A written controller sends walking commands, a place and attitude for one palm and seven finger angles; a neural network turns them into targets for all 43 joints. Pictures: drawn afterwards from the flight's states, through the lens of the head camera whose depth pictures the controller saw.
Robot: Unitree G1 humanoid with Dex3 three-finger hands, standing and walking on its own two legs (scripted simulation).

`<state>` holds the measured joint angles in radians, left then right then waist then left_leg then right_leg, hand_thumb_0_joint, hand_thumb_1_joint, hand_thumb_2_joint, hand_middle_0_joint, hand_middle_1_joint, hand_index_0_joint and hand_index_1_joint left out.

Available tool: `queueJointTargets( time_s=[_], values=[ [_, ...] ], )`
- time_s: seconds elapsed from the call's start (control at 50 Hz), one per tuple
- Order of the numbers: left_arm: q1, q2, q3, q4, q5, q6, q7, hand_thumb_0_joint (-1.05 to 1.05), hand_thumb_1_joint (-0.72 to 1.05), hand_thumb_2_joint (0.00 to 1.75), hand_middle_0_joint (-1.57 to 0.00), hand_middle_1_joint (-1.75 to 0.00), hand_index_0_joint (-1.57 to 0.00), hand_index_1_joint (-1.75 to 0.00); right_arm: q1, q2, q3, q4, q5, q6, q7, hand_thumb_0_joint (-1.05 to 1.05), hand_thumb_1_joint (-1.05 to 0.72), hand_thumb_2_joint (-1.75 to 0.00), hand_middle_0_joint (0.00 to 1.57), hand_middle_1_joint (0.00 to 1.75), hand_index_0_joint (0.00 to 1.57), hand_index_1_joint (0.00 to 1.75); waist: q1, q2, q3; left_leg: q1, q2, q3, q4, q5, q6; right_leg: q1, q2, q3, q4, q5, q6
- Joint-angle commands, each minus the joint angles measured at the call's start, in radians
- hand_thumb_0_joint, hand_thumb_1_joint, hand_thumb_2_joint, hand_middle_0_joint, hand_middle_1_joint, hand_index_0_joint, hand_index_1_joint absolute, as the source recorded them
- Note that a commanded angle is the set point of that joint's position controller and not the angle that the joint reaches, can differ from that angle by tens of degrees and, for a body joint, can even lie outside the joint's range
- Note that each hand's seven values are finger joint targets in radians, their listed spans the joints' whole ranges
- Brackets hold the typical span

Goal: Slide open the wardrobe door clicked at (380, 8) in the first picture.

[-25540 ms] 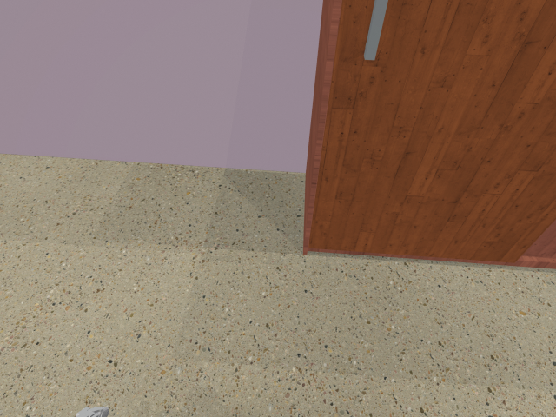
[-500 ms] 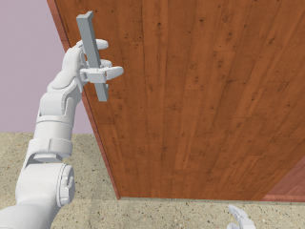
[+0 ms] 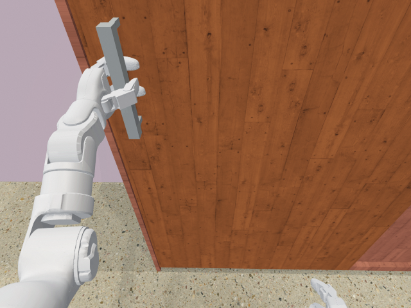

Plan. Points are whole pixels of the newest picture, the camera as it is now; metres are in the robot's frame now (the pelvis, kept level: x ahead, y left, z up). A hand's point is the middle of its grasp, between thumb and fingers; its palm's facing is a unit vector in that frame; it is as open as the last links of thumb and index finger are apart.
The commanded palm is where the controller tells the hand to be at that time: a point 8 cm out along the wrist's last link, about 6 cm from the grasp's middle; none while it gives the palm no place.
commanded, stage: grip the handle and tug to test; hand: left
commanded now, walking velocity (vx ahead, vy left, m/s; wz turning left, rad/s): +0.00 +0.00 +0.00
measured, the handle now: (126, 83) +0.46 +0.19 +0.24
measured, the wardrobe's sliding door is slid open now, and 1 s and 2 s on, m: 0.00 0.00 0.05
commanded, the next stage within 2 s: tug the door sideways, standing still in 0.54 s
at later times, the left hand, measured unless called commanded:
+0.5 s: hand (131, 94) +0.41 +0.16 +0.25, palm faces +0.05 -1.00 +0.00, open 5.9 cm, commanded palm +0.35 +0.21 +0.25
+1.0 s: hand (130, 96) +0.41 +0.16 +0.25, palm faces +0.09 -1.00 -0.03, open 6.0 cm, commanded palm +0.38 +0.17 +0.25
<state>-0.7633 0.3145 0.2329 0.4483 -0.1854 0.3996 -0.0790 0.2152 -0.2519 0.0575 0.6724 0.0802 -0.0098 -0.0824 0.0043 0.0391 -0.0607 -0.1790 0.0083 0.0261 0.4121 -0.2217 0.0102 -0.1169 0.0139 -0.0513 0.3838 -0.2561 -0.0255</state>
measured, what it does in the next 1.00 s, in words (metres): shifts its weight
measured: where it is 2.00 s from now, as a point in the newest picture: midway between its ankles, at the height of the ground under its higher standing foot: outside the picture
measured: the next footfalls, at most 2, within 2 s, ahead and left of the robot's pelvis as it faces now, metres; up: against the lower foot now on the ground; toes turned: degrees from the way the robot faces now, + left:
right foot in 1.50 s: +0.12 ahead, -0.17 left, +0.00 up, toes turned -3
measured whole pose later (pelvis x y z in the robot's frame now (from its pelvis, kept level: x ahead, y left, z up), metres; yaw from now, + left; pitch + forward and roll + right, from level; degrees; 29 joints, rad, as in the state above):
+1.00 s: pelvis +0.05 +0.01 +0.00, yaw +4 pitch +1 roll -1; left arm -0.58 0.18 0.14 -0.01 -0.17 0.60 -0.01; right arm 0.09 -0.23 0.06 0.65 0.06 0.02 -0.05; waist 0.08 0.06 -0.08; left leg -0.14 -0.02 -0.05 0.42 -0.29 0.01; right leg -0.08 0.00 -0.09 0.43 -0.30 -0.01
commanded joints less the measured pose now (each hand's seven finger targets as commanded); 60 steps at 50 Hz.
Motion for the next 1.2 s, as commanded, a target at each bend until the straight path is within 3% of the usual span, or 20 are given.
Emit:
queueJointTargets(
  time_s=[0.0, 0.1, 0.14, 0.28, 0.38, 0.5, 0.56, 0.62, 0.64, 0.7, 0.74, 0.82, 0.92, 1.0, 1.06, 1.08, 1.1, 1.12, 1.14, 1.18],
  values=[
    [-0.487, 0.225, 0.059, -0.232, -0.007, -0.070, -0.013, 0.00, 0.90, 0.90, -0.45, -1.40, -0.45, -1.40, -0.124, -0.115, -0.041, -0.157, -0.006, -0.045, -0.009, 0.00, -0.90, -0.90, 0.20, 0.30, 0.20, 0.30, 0.008, -0.041, -0.272, 0.166, -0.015, -0.027, -0.008, 0.304, 0.047, 0.015, -0.004, 0.031, -0.034, 0.387, 0.000],
    [-0.460, 0.239, 0.073, -0.239, -0.012, -0.070, -0.023, 0.00, 0.90, 0.90, -0.45, -1.40, -0.45, -1.40, -0.133, -0.113, -0.040, -0.168, -0.004, -0.038, -0.007, 0.00, -0.90, -0.90, 0.20, 0.30, 0.20, 0.30, 0.012, -0.054, -0.265, 0.156, -0.014, -0.024, -0.008, 0.306, 0.045, 0.025, -0.005, 0.030, -0.032, 0.402, 0.002],
    [-0.392, 0.270, 0.106, -0.269, -0.012, -0.073, -0.022, 0.00, 0.90, 0.90, -0.45, -1.40, -0.45, -1.40, -0.141, -0.117, -0.043, -0.182, -0.004, -0.034, -0.004, 0.00, -0.90, -0.90, 0.20, 0.30, 0.20, 0.30, 0.033, -0.040, -0.283, 0.165, -0.012, -0.022, -0.011, 0.330, 0.044, 0.050, -0.005, 0.028, -0.027, 0.417, -0.001],
    [-0.287, 0.226, 0.096, -0.435, -0.029, -0.049, -0.033, 0.00, 0.90, 0.90, -0.45, -1.40, -0.45, -1.40, -0.181, -0.107, -0.041, -0.215, -0.002, -0.023, 0.008, 0.00, -0.90, -0.90, 0.20, 0.30, 0.20, 0.30, 0.047, -0.019, -0.307, 0.184, -0.010, -0.014, -0.006, 0.408, 0.043, 0.088, -0.006, 0.027, -0.008, 0.510, -0.001],
    [-0.120, 0.239, 0.144, -0.582, -0.043, -0.014, -0.031, 0.00, 0.90, 0.90, -0.45, -1.40, -0.45, -1.40, -0.206, -0.105, -0.042, -0.241, -0.003, -0.010, 0.020, 0.00, -0.90, -0.90, 0.20, 0.30, 0.20, 0.30, 0.074, -0.045, -0.342, 0.194, -0.006, -0.010, 0.002, 0.501, 0.040, 0.138, -0.005, 0.021, 0.016, 0.615, 0.000],
    [0.039, 0.170, 0.112, -0.788, -0.051, 0.042, -0.030, 0.00, 0.90, 0.90, -0.45, -1.40, -0.45, -1.40, -0.234, -0.093, -0.043, -0.265, -0.001, -0.003, 0.037, 0.00, -0.90, -0.90, 0.20, 0.30, 0.20, 0.30, 0.085, 0.007, -0.366, 0.238, 0.001, -0.006, 0.027, 0.651, 0.034, 0.139, -0.005, 0.018, 0.040, 0.705, 0.005],
    [0.069, 0.171, 0.115, -0.838, -0.058, 0.072, -0.026, 0.00, 0.90, 0.90, -0.45, -1.40, -0.45, -1.40, -0.245, -0.096, -0.043, -0.260, -0.003, -0.002, 0.039, 0.00, -0.90, -0.90, 0.20, 0.30, 0.20, 0.30, 0.084, -0.018, -0.352, 0.238, 0.004, -0.010, 0.029, 0.654, 0.032, 0.128, -0.001, 0.015, 0.038, 0.701, 0.007],
    [0.054, 0.144, 0.091, -0.873, -0.058, 0.103, -0.025, 0.00, 0.90, 0.90, -0.45, -1.40, -0.45, -1.40, -0.253, -0.093, -0.038, -0.253, -0.007, -0.004, 0.038, 0.00, -0.90, -0.90, 0.20, 0.30, 0.20, 0.30, 0.076, -0.009, -0.341, 0.238, 0.000, -0.012, 0.030, 0.640, 0.030, 0.117, 0.000, 0.012, 0.042, 0.693, 0.007],
    [0.029, 0.168, 0.101, -0.876, -0.058, 0.104, -0.020, 0.00, 0.90, 0.90, -0.45, -1.40, -0.45, -1.40, -0.255, -0.096, -0.039, -0.247, -0.008, -0.004, 0.036, 0.00, -0.90, -0.90, 0.20, 0.30, 0.20, 0.30, 0.075, 0.005, -0.338, 0.249, -0.002, -0.011, 0.036, 0.656, 0.028, 0.115, 0.001, 0.015, 0.038, 0.700, 0.006],
    [-0.103, 0.112, 0.035, -0.805, -0.052, 0.132, -0.011, 0.00, 0.90, 0.90, -0.45, -1.40, -0.45, -1.40, -0.242, -0.094, -0.037, -0.215, -0.010, -0.010, 0.028, 0.00, -0.90, -0.90, 0.20, 0.30, 0.20, 0.30, 0.044, -0.026, -0.311, 0.253, -0.002, -0.022, 0.046, 0.672, 0.026, 0.075, 0.003, 0.004, 0.041, 0.692, 0.008],
    [-0.195, 0.081, -0.010, -0.755, -0.044, 0.141, -0.002, 0.00, 0.90, 0.90, -0.45, -1.40, -0.45, -1.40, -0.235, -0.095, -0.038, -0.192, -0.013, -0.015, 0.020, 0.00, -0.90, -0.90, 0.20, 0.30, 0.20, 0.30, 0.025, -0.010, -0.284, 0.261, -0.007, -0.021, 0.049, 0.635, 0.027, 0.045, 0.004, 0.006, 0.030, 0.663, 0.006],
    [-0.272, -0.003, -0.092, -0.745, -0.026, 0.146, 0.015, 0.00, 0.90, 0.90, -0.45, -1.40, -0.45, -1.40, -0.238, -0.080, -0.035, -0.179, -0.020, -0.021, 0.018, 0.00, -0.90, -0.90, 0.20, 0.30, 0.20, 0.30, 0.016, 0.030, -0.322, 0.286, -0.012, -0.036, 0.065, 0.683, 0.021, 0.038, -0.002, -0.001, 0.051, 0.669, 0.003],
    [-0.348, -0.087, -0.180, -0.705, -0.020, 0.122, 0.016, 0.00, 0.90, 0.90, -0.45, -1.40, -0.45, -1.40, -0.254, -0.068, -0.030, -0.169, -0.029, -0.020, 0.020, 0.00, -0.90, -0.90, 0.20, 0.30, 0.20, 0.30, 0.001, -0.031, -0.311, 0.287, -0.011, -0.060, 0.061, 0.629, 0.020, 0.019, -0.005, -0.008, 0.053, 0.613, 0.002],
    [-0.430, -0.147, -0.244, -0.675, -0.011, 0.093, 0.014, 0.00, 0.90, 0.90, -0.45, -1.40, -0.45, -1.40, -0.251, -0.059, -0.026, -0.157, -0.035, -0.021, 0.027, 0.00, -0.90, -0.90, 0.20, 0.30, 0.20, 0.30, -0.014, -0.005, -0.315, 0.305, -0.008, -0.074, 0.070, 0.653, 0.016, -0.001, -0.008, -0.007, 0.063, 0.598, -0.002],
    [-0.508, -0.153, -0.257, -0.639, -0.003, 0.068, 0.021, 0.00, 0.90, 0.90, -0.45, -1.40, -0.45, -1.40, -0.247, -0.058, -0.028, -0.148, -0.039, -0.021, 0.033, 0.00, -0.90, -0.90, 0.20, 0.30, 0.20, 0.30, -0.019, 0.005, -0.341, 0.328, -0.003, -0.091, 0.075, 0.669, 0.002, -0.021, -0.006, -0.008, 0.063, 0.556, -0.007],
    [-0.442, 0.178, -0.083, -0.643, 0.066, -0.140, 0.096, 0.00, 0.90, 0.90, -0.45, -1.40, -0.45, -1.40, -0.209, -0.104, -0.042, -0.184, -0.049, -0.012, 0.028, 0.00, -0.90, -0.90, 0.20, 0.30, 0.20, 0.30, -0.016, -0.030, -0.218, 0.250, 0.063, -0.113, 0.109, 0.576, 0.056, -0.156, -0.028, 0.039, 0.051, 0.403, 0.048],
    [-0.288, 0.030, -0.167, -0.492, 0.078, -0.214, 0.112, 0.00, 0.90, 0.90, -0.45, -1.40, -0.45, -1.40, -0.198, -0.081, -0.043, -0.151, -0.063, 0.000, 0.023, 0.00, -0.90, -0.90, 0.20, 0.30, 0.20, 0.30, -0.012, -0.063, -0.207, 0.242, 0.078, -0.138, 0.097, 0.483, 0.060, -0.166, -0.027, 0.029, 0.074, 0.324, 0.049],
    [-0.278, -0.023, -0.215, -0.508, 0.075, -0.274, 0.113, 0.00, 0.90, 0.90, -0.45, -1.40, -0.45, -1.40, -0.186, -0.073, -0.043, -0.153, -0.067, 0.003, 0.023, 0.00, -0.90, -0.90, 0.20, 0.30, 0.20, 0.30, -0.021, -0.071, -0.227, 0.253, 0.110, -0.167, 0.072, 0.449, 0.065, -0.188, -0.012, 0.018, 0.113, 0.270, 0.054],
    [-0.317, -0.013, -0.222, -0.554, 0.073, -0.328, 0.118, 0.00, 0.90, 0.90, -0.45, -1.40, -0.45, -1.40, -0.178, -0.080, -0.051, -0.150, -0.071, 0.001, 0.018, 0.00, -0.90, -0.90, 0.20, 0.30, 0.20, 0.30, -0.031, -0.008, -0.263, 0.311, 0.155, -0.207, 0.053, 0.454, 0.084, -0.237, 0.003, 0.015, 0.198, 0.191, 0.052],
    [-0.416, -0.029, -0.243, -0.608, 0.066, -0.385, 0.135, 0.00, 0.90, 0.90, -0.45, -1.40, -0.45, -1.40, -0.186, -0.071, -0.058, -0.159, -0.080, -0.006, 0.017, 0.00, -0.90, -0.90, 0.20, 0.30, 0.20, 0.30, -0.052, 0.159, -0.280, 0.409, 0.278, -0.349, -0.004, 0.534, 0.162, -0.406, 0.025, 0.043, 0.468, -0.180, 0.043]
  ],
)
